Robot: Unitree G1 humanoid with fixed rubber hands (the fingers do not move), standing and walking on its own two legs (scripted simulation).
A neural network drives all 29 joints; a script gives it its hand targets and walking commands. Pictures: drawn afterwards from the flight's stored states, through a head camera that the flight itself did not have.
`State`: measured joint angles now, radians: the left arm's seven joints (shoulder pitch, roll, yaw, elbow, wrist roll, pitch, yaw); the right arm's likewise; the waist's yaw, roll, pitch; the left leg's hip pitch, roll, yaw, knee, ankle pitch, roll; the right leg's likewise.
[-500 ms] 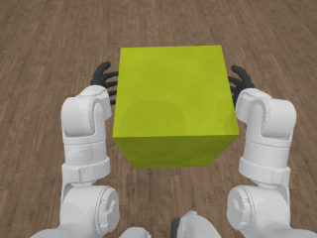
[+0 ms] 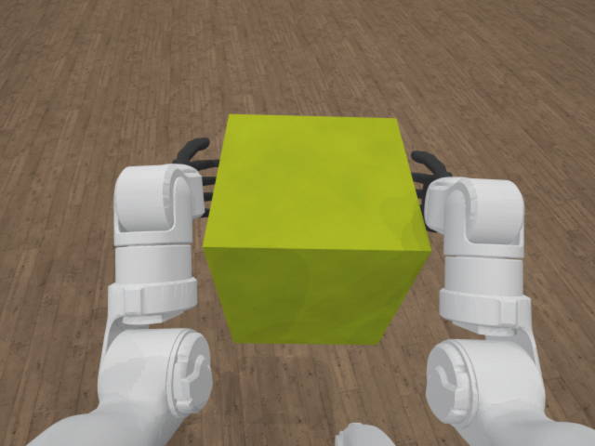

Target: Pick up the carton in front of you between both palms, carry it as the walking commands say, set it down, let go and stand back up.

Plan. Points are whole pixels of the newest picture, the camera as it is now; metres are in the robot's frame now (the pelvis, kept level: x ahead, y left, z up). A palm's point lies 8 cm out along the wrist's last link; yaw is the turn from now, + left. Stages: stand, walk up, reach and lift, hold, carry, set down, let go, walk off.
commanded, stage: carry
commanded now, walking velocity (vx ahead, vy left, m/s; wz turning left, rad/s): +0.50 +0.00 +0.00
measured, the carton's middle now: (309, 238) +0.37 -0.02 +0.08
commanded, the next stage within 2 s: none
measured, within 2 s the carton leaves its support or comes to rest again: neither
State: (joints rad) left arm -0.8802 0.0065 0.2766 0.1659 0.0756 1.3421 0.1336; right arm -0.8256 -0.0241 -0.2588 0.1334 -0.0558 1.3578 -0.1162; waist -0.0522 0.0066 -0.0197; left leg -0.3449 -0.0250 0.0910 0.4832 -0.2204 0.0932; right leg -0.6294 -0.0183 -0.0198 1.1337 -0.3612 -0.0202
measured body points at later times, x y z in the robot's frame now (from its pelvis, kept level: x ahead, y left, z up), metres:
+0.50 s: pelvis +0.27 -0.06 +0.01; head +0.33 -0.07 +0.46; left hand +0.62 +0.12 +0.07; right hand +0.64 -0.19 +0.06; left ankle +0.31 +0.09 -0.68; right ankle +0.26 -0.12 -0.74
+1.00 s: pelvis +0.56 -0.02 +0.01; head +0.53 -0.01 +0.46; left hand +0.84 +0.12 +0.10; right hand +0.83 -0.18 +0.10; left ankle +0.51 +0.06 -0.74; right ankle +0.66 -0.16 -0.70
